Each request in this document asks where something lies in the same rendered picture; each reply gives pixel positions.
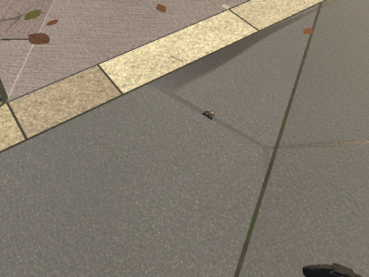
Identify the right robot hand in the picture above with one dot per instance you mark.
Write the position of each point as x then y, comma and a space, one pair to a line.
325, 270

